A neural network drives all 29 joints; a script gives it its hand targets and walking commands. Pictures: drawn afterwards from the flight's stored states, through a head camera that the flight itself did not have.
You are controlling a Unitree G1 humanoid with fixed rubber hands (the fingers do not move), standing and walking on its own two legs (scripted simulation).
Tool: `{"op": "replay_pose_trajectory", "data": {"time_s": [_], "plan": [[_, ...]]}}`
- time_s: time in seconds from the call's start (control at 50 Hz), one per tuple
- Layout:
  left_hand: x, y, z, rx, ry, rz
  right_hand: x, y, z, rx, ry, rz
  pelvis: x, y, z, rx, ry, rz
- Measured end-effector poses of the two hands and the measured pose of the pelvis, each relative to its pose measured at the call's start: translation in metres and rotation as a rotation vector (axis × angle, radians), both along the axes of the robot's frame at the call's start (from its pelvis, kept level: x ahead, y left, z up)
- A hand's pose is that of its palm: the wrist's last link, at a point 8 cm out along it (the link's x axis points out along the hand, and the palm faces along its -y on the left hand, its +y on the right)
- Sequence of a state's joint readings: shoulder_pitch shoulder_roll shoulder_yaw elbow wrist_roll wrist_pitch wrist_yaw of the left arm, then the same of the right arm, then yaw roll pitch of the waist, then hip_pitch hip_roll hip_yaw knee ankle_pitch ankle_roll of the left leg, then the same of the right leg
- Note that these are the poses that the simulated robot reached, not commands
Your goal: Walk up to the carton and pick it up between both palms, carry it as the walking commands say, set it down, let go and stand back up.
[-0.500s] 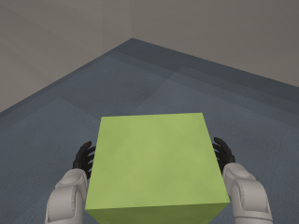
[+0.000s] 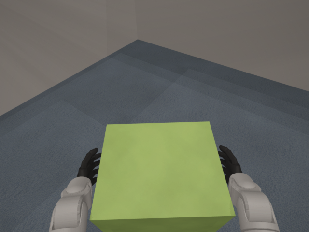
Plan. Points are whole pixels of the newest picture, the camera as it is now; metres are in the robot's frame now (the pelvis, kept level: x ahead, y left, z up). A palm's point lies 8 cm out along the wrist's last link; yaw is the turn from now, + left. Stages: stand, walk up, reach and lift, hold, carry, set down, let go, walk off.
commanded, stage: hold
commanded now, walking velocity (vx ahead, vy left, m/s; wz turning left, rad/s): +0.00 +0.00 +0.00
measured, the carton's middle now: (159, 185) +0.26 +0.00 -0.05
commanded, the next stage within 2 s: set down in 0.30 s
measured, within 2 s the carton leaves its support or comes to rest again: neither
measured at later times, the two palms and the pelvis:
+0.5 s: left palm (87, 179) +0.25 +0.18 +0.03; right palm (232, 171) +0.26 -0.19 +0.02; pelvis -0.02 -0.01 +0.01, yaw +5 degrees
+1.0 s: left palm (92, 176) +0.29 +0.20 -0.04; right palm (216, 171) +0.30 -0.17 -0.04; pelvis -0.01 +0.01 +0.00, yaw +8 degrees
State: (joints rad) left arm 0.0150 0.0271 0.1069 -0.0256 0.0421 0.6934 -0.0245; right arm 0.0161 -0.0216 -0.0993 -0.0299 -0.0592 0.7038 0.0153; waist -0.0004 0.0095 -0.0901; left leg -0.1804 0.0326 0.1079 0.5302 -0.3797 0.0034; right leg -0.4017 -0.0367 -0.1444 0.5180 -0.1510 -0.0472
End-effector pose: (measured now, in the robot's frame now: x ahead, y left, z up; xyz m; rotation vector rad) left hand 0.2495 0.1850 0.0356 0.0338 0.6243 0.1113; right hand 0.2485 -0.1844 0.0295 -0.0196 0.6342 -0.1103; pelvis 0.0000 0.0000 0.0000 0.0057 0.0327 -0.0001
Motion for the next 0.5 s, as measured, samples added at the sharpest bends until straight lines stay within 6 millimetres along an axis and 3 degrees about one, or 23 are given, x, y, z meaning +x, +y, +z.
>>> {"op": "replay_pose_trajectory", "data": {"time_s": [0.08,0.34,0.5], "plan": [[-0.003,0.001,-0.007,0.055,0.055,-0.031,-0.003,0.002,-0.009,-0.060,0.055,0.044,-0.004,0.000,0.006,0.002,-0.065,0.005],[-0.013,-0.001,0.003,0.065,0.031,-0.046,-0.017,0.001,-0.003,-0.022,0.032,0.003,-0.013,0.000,0.009,0.000,-0.116,0.033],[0.001,-0.003,-0.001,0.020,0.036,0.026,0.014,-0.003,-0.005,0.056,0.034,0.006,-0.024,-0.006,0.007,0.002,-0.152,0.093]]}}
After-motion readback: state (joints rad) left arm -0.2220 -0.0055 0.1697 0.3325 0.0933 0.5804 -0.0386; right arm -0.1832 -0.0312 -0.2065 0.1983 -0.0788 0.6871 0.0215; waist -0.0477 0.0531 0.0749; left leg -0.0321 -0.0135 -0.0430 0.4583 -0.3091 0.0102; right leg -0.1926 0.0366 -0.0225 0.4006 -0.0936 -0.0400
